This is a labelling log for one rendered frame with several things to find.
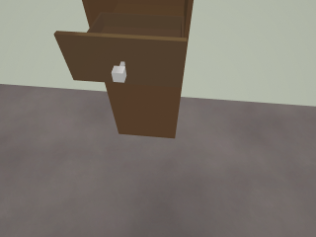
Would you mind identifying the handle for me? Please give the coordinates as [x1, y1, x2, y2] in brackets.
[112, 61, 126, 83]

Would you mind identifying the cabinet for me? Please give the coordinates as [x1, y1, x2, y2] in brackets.
[82, 0, 194, 139]

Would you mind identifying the drawer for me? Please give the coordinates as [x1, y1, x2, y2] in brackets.
[54, 12, 187, 88]

